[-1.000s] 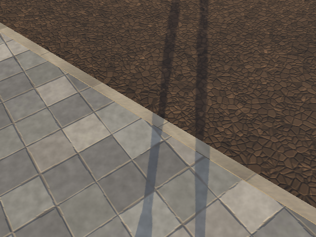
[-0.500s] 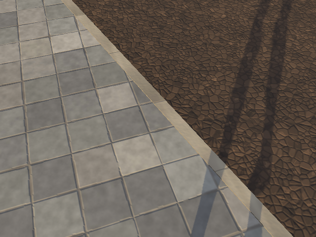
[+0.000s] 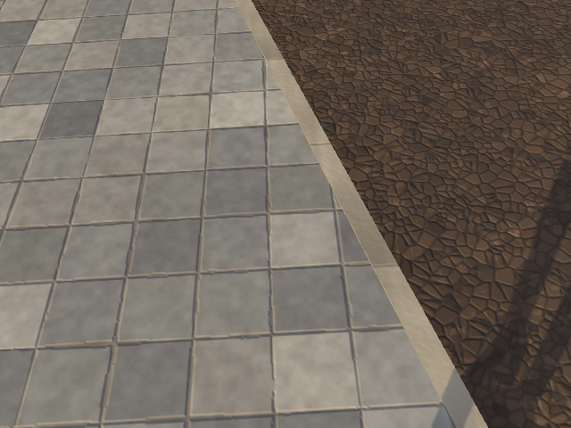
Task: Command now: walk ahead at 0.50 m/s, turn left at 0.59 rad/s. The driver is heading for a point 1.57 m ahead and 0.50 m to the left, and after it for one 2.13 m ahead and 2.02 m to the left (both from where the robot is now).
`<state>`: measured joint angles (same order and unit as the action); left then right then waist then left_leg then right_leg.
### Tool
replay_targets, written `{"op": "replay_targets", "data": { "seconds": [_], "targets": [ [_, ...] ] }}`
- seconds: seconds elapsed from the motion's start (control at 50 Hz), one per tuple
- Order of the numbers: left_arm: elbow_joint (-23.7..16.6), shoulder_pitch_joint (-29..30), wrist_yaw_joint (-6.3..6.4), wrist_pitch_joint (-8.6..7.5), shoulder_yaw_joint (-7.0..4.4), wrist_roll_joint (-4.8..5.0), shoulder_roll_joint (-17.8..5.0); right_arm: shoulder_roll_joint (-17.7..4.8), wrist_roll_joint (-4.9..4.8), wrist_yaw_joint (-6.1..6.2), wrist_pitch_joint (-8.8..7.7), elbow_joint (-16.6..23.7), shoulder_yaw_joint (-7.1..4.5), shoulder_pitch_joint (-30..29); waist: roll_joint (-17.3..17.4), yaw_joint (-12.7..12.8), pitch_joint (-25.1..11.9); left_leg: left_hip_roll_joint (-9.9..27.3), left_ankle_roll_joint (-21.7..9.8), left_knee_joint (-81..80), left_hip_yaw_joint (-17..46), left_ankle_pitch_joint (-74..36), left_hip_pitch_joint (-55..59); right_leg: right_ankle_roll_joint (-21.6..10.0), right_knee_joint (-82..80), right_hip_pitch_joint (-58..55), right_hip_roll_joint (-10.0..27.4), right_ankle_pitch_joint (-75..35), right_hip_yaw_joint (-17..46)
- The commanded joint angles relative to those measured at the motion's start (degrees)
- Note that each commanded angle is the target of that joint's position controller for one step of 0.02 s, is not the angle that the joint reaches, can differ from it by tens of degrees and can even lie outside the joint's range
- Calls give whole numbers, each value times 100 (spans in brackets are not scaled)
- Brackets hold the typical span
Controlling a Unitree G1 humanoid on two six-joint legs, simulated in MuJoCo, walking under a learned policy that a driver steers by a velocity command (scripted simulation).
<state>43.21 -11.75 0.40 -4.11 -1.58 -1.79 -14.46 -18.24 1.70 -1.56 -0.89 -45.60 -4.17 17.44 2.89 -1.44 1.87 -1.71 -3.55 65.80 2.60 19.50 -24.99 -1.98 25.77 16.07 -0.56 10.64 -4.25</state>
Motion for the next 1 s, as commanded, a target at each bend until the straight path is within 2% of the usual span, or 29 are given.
{"op": "replay_targets", "data": {
  "seconds": [0.02,0.1,0.18,0.28,0.32,0.34,0.36,0.38,0.4,0.42,0.44,0.46,0.48,0.5,0.52,0.58,0.64,0.68,0.76,0.8,0.82,0.86,0.88,0.9,0.92,0.94,0.96,0.98,1.0],
  "targets": [
    [-85,-473,-35,-186,-175,82,-609,-197,39,-118,82,370,-29,131,-918,69,-198,409,97,141,150,-362,-986,-650,-1484,-861,1551,-901,1306],
    [77,-696,-47,-203,-222,75,-653,-119,36,-200,114,647,20,-629,-800,157,12,548,218,-360,68,-1037,-1624,-729,-1728,-1071,1553,-1179,605],
    [199,-824,-50,-175,-249,63,-701,48,11,-287,67,862,123,-1322,-791,292,155,583,179,-1641,-253,-1772,-1386,-604,-1688,-1144,1429,-1431,-105],
    [409,-1183,13,-64,-327,56,-951,4,63,-336,61,1135,145,-1946,-801,462,308,412,-152,-2764,-818,-1141,-900,-455,-1366,-1683,1639,-2079,-533],
    [487,-1235,46,18,-358,47,-1118,-76,106,-277,59,1108,97,-1712,-875,312,85,60,-385,-3006,-1042,-516,-349,-376,-537,-1959,1673,-3853,-785],
    [505,-1242,56,70,-369,51,-1198,-161,123,-232,28,977,41,-1214,-856,87,-238,-194,-531,-3175,-1092,-329,230,-352,328,-1994,1652,-4581,-894],
    [465,-1188,59,116,-353,69,-1198,-297,161,-158,-30,657,-55,-240,-604,-347,-803,-420,-705,-3588,-1052,-535,1452,-229,1650,-1564,1509,-4373,-1063],
    [268,-1267,41,117,-274,20,-954,-782,190,-51,-49,446,-221,676,74,-650,-1523,596,-983,-3791,376,276,2992,-41,3386,-295,1364,-2345,-1066],
    [-198,-1340,-89,84,-161,22,-394,-1464,41,18,-22,583,-358,417,1389,-210,-1898,2109,-1780,-4497,3533,315,4405,324,5156,2184,192,2245,-598],
    [-301,-481,-90,51,-256,-27,-908,-1279,-81,61,32,603,-350,686,352,-666,-1710,2060,-1742,-4934,3805,-137,4316,289,5429,2854,238,1880,426],
    [-400,-235,-105,-10,-225,82,-809,-1083,-88,112,30,477,-294,436,177,-446,-921,1932,-1632,-4885,2843,-995,3709,219,5224,3023,518,1227,488],
    [-303,-352,-85,-56,-186,85,-738,-784,-107,125,0,451,-215,197,-156,-163,-507,1656,-1428,-4910,2266,-1908,2910,206,4661,2621,703,869,490],
    [-240,-441,-77,-5,-188,18,-720,-644,-126,135,-42,478,-169,-43,-236,72,-323,1351,-1272,-4967,1829,-2449,2351,240,4320,2208,801,828,525],
    [-187,-653,-87,98,-181,-62,-701,-507,-151,134,-81,522,-118,-232,-153,264,-357,1147,-1213,-5054,1534,-2709,2004,302,4130,1838,835,807,541],
    [-166,-711,-109,198,-189,-105,-688,-455,-167,117,-139,533,-95,-243,-103,323,-407,1045,-1227,-5101,1426,-2917,1820,356,4034,1667,804,830,506],
    [-274,-404,-151,332,-174,-103,-551,-582,-161,96,-224,421,-135,23,-139,293,-262,840,-1242,-5341,1315,-2674,1561,485,3533,1862,734,378,412],
    [-507,360,-150,334,-165,-92,-539,-598,-159,101,-230,301,-143,425,-74,44,24,787,-1159,-5478,1465,-2334,1712,555,2758,2367,695,-268,433],
    [-615,743,-161,314,-148,-79,-525,-603,-166,111,-240,233,-148,654,-17,-106,49,764,-1080,-5406,1530,-2400,1959,544,2277,2495,610,-659,473],
    [-870,1454,-204,243,-88,-36,-506,-650,-127,169,-237,116,-162,1066,14,-363,103,805,-1026,-5073,1713,-2997,2452,478,1496,2544,366,-906,479],
    [-1002,1673,-210,193,-70,1,-539,-703,-101,212,-226,93,-173,1140,65,-401,127,875,-971,-4884,1864,-3339,2596,394,1166,2353,245,-835,496],
    [-1024,1631,-207,169,-72,10,-579,-739,-95,236,-223,105,-183,1085,98,-347,129,902,-900,-4799,1938,-3451,2591,331,968,2107,198,-773,530],
    [-866,1050,-170,124,-107,15,-671,-787,-91,257,-240,130,-178,798,179,-46,17,900,-665,-4541,1860,-4004,2343,126,567,1014,37,-515,448],
    [-680,496,-114,94,-171,9,-793,-807,-89,238,-265,112,-171,727,143,176,-236,789,-547,-4006,1760,-4728,2256,5,469,209,-144,-287,336],
    [-467,-281,-47,30,-237,-16,-911,-769,-116,197,-296,62,-146,687,-100,580,-648,484,-413,-2981,1453,-4826,2044,-158,133,-837,-75,-421,331],
    [-396,-1160,49,-20,-315,-122,-1228,-428,-141,155,-342,164,-43,753,-524,903,-1388,185,-294,-1476,1170,-3380,1324,-437,8,-2119,1014,594,1467],
    [-325,-1355,56,20,-454,-196,-1798,37,-296,149,-324,222,33,1568,-1966,501,-2001,-846,-43,230,554,727,-349,-1239,-591,-3355,2514,916,4339],
    [-310,-1034,-9,82,-410,-23,-1373,-384,-62,197,-285,61,13,1439,-1273,375,-1502,-472,-112,739,679,828,-924,-1292,-964,-2761,2424,1517,5010],
    [-374,-558,-36,81,-311,32,-925,-426,-26,161,-263,78,-7,950,-670,279,-687,-239,-98,717,656,301,-939,-1209,-1063,-1925,2187,1465,4067],
    [-337,-343,-69,54,-243,17,-653,-377,-4,124,-260,140,22,567,-337,257,-346,-69,-87,455,583,12,-847,-1079,-1138,-1398,1889,863,3291]
  ]
}}
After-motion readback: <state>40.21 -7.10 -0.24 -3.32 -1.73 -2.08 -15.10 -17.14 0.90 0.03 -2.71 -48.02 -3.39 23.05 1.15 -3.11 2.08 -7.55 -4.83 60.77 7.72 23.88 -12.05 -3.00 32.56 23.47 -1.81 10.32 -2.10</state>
